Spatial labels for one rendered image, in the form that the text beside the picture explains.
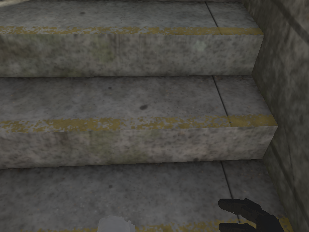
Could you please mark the robot right hand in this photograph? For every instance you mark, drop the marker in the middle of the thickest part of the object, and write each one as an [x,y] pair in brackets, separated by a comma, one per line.
[250,210]

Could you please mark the robot left thigh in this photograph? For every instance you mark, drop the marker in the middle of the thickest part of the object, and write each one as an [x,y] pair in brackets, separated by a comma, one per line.
[116,224]

